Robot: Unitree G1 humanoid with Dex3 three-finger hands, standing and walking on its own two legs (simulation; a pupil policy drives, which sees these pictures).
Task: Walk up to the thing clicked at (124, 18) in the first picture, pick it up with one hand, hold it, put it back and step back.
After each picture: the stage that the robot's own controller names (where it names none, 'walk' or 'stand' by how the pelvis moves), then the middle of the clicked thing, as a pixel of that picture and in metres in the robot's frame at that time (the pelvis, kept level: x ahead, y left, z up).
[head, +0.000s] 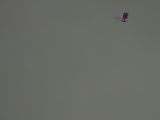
stand; (125, 17) +1.93 -0.57 -0.72
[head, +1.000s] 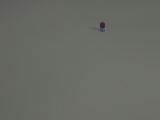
walk; (102, 26) +1.88 -0.08 -0.69
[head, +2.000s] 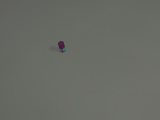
walk; (61, 46) +1.24 +0.34 -0.71
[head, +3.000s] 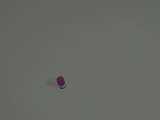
walk; (61, 82) +0.78 +0.30 -0.71
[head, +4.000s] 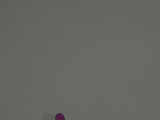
walk; (60, 119) +0.45 +0.25 -0.72
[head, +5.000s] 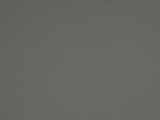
stand; out of the picture +0.35 +0.21 -0.70
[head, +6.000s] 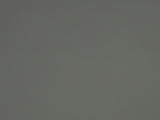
stand; out of the picture +0.33 +0.22 -0.72
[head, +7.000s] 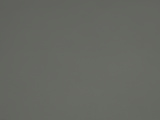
stand; out of the picture +0.33 +0.22 -0.72
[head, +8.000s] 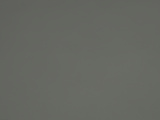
stand; out of the picture +0.32 +0.23 -0.72
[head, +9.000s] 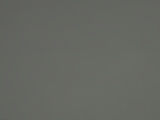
stand; out of the picture +0.31 +0.23 -0.72
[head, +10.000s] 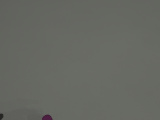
go down; out of the picture +0.34 +0.23 -0.68
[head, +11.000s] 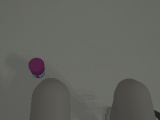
go down; (37, 68) +0.41 +0.21 -0.30
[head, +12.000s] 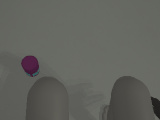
close in; (31, 66) +0.41 +0.22 -0.28
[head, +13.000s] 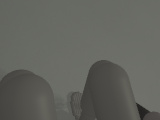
close; out of the picture +0.40 +0.24 -0.22
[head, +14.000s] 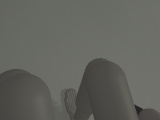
close; out of the picture +0.39 +0.25 -0.22
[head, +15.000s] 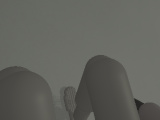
lift; out of the picture +0.38 +0.25 -0.22
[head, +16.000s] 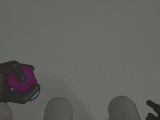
lift; (25, 84) +0.31 +0.20 -0.02
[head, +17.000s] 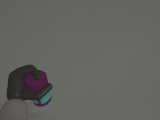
hold; (39, 88) +0.32 +0.17 +0.00
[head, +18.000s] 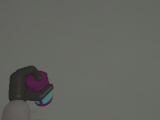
hold; (40, 89) +0.32 +0.17 +0.01
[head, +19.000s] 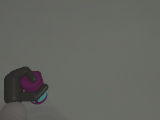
crouch; (35, 88) +0.33 +0.18 -0.06
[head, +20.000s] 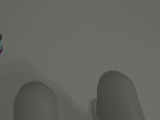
lower; out of the picture +0.47 +0.27 -0.09
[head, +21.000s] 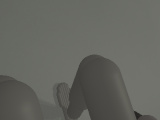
lower; out of the picture +0.42 +0.25 -0.23
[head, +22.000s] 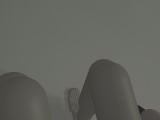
lower; out of the picture +0.38 +0.26 -0.22
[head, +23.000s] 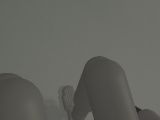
lower; out of the picture +0.41 +0.26 -0.22
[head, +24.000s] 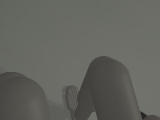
lower; out of the picture +0.40 +0.26 -0.23
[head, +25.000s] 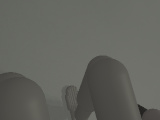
open; out of the picture +0.39 +0.23 -0.22
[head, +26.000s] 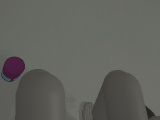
stand; (12, 70) +0.37 +0.20 -0.24
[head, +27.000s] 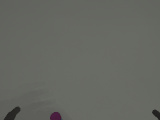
stand; (56, 119) +0.32 +0.18 -0.59
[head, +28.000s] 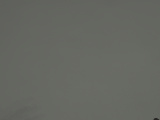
stand; out of the picture +0.32 +0.18 -0.66
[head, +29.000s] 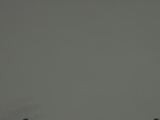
stand; out of the picture +0.31 +0.18 -0.66
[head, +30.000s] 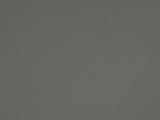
stand; out of the picture +0.34 +0.18 -0.72
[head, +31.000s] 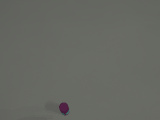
walk; (64, 109) +0.41 +0.17 -0.69
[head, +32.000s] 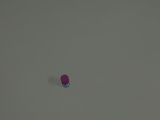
walk; (65, 81) +0.65 +0.19 -0.70
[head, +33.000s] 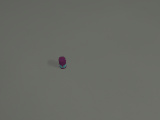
stand; (62, 62) +0.95 +0.23 -0.70
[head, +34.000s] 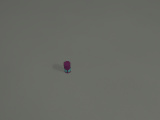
stand; (67, 67) +0.95 +0.18 -0.72
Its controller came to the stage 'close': yes
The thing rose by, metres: 0.70
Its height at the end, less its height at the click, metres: +0.00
